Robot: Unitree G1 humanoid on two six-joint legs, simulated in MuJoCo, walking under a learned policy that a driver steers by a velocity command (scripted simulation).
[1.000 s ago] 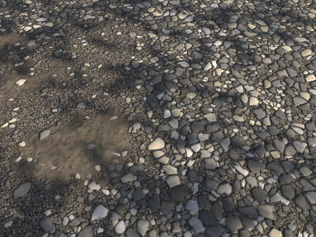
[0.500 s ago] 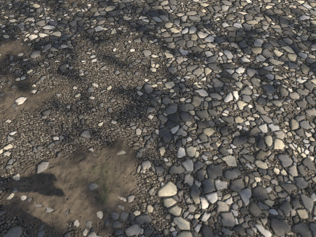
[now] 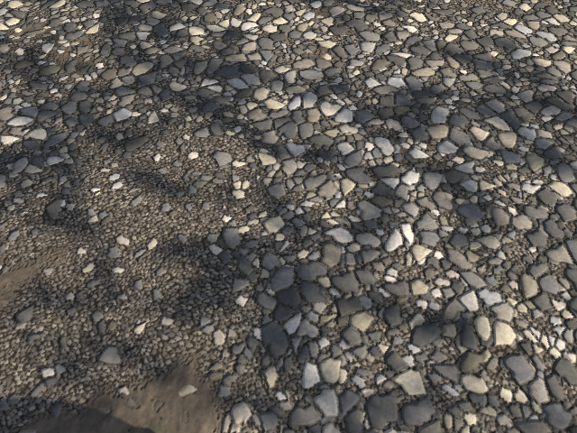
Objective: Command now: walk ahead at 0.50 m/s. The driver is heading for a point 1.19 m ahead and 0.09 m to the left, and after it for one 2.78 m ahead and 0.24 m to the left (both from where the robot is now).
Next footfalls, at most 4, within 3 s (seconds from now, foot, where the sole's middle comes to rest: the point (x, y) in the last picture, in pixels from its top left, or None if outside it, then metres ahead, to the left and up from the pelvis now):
0.02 right None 0.18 -0.09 -0.77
0.58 left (251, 424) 0.49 0.09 -0.77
1.16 right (316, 298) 0.79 -0.09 -0.77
1.72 left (246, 214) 1.08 0.09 -0.77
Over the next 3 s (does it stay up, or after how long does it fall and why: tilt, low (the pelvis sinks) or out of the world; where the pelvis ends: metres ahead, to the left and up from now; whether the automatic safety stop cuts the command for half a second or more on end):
stays up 1.16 0.05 0.02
